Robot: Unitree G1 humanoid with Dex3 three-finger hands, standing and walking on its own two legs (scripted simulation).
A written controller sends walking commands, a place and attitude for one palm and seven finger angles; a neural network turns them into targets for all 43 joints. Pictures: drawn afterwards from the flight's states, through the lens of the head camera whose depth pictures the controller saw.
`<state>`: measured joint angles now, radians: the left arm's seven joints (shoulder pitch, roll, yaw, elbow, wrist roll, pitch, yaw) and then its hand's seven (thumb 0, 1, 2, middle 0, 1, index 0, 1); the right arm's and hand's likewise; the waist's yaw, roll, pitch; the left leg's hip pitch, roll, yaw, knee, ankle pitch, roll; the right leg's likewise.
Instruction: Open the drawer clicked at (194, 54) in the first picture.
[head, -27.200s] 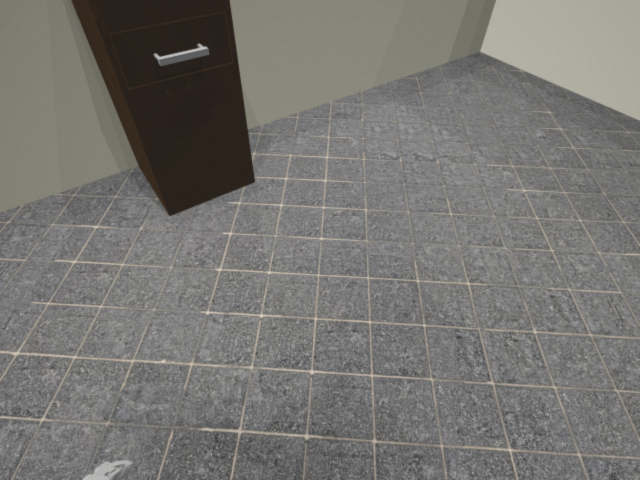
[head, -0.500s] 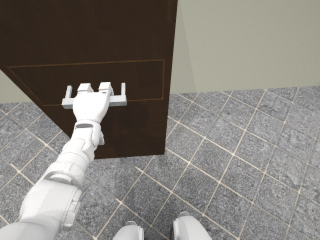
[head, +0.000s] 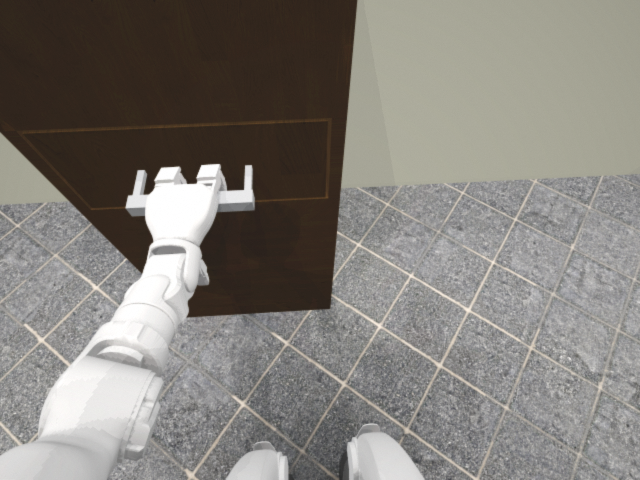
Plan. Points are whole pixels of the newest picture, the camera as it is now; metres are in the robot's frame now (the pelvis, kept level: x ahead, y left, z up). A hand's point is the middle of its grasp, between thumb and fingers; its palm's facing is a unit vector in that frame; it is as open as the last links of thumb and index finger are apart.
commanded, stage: close the thumb around the handle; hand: left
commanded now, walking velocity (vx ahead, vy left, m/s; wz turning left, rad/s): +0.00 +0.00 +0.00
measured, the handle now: (193, 189) +0.51 +0.16 -0.01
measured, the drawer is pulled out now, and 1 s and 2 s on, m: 0.00 0.01 0.10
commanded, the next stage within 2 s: pull the drawer open in 0.56 s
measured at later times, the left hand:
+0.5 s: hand (189, 229) +0.46 +0.17 -0.03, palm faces -0.04 -0.04 -1.00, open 5.6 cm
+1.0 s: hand (189, 235) +0.45 +0.16 -0.03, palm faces -0.05 -0.06 -1.00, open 5.6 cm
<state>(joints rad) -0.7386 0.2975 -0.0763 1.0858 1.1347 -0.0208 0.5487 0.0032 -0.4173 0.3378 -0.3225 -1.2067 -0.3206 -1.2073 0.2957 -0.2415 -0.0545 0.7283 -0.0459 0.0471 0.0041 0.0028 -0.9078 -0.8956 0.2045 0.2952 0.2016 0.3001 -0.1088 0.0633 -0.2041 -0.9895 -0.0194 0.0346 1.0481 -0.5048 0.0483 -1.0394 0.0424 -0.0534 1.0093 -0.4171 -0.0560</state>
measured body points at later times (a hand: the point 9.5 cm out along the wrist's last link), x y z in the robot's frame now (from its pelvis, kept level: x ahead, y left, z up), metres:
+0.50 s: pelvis +0.00 +0.00 +0.00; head +0.12 -0.01 +0.44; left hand +0.45 +0.17 +0.03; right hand +0.04 -0.26 -0.14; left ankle -0.02 +0.09 -0.66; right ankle +0.02 -0.09 -0.66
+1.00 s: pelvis +0.02 +0.01 +0.01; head +0.12 -0.01 +0.45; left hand +0.45 +0.17 +0.03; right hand +0.05 -0.25 -0.13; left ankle -0.02 +0.09 -0.66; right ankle +0.02 -0.09 -0.66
